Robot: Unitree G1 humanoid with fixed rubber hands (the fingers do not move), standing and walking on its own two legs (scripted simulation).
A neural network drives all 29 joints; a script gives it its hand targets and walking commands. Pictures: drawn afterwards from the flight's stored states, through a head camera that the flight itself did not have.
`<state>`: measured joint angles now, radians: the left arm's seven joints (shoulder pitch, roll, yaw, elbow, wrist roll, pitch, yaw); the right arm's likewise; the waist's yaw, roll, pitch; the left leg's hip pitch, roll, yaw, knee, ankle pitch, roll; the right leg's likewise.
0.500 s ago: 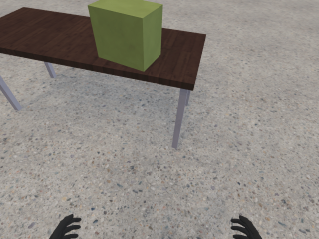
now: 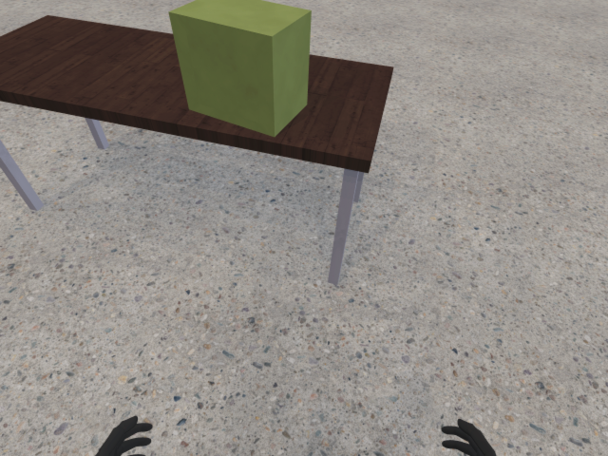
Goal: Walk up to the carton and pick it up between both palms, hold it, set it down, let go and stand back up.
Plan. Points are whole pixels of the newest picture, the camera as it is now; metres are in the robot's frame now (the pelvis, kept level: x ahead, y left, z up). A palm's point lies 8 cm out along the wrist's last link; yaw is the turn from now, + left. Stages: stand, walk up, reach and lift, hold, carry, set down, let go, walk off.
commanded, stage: stand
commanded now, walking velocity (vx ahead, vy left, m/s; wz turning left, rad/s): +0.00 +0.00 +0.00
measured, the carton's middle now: (245, 63) +1.10 +0.15 +0.01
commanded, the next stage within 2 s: walk up in 0.66 s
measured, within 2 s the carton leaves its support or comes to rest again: neither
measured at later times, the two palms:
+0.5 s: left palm out of the picture +0.12 +0.24 -0.08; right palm out of the picture +0.12 -0.26 -0.08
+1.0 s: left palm out of the picture +0.03 +0.25 -0.09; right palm out of the picture +0.07 -0.28 -0.09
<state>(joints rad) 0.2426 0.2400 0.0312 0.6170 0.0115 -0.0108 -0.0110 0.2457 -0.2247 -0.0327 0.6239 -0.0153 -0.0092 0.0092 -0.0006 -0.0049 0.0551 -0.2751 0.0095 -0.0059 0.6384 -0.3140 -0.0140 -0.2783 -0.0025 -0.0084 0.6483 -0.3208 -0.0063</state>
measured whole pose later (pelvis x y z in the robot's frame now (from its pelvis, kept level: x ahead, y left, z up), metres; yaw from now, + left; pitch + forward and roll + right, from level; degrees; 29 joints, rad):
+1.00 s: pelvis -0.04 -0.01 +0.00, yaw +2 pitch -4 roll -1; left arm 0.37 0.25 0.03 0.66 0.08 -0.02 0.04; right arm 0.32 -0.29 -0.06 0.61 -0.10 0.05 0.06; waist -0.01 0.04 0.05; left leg -0.43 0.02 -0.02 0.98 -0.48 0.00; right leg -0.31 0.01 -0.06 0.67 -0.39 -0.05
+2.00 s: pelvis +0.23 +0.20 -0.05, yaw -14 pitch -5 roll -1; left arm 0.41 0.29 0.06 0.67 0.07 -0.05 0.09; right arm 0.11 -0.34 -0.06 0.51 -0.03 0.04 0.09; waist 0.07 0.09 0.13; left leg -0.58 0.15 -0.06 0.99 -0.32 -0.01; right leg -0.34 -0.11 0.08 0.97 -0.55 0.04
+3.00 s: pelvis +0.48 +0.44 -0.02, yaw -28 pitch -6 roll -1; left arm 0.22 0.26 0.06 0.64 0.00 0.00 0.09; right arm 0.19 -0.29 -0.05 0.62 -0.04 0.08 0.03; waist -0.09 -0.01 0.15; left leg -0.40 0.03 0.17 0.79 -0.30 0.10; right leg -0.47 0.03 -0.02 1.09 -0.58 0.00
